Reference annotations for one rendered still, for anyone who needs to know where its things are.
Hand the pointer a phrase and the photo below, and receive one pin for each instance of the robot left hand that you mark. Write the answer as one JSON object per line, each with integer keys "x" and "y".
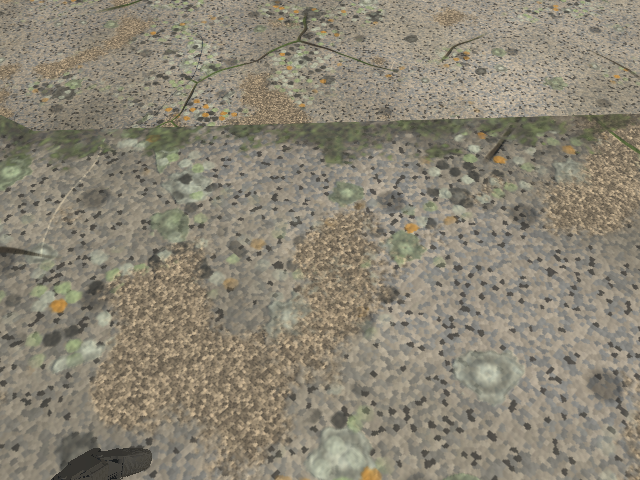
{"x": 106, "y": 465}

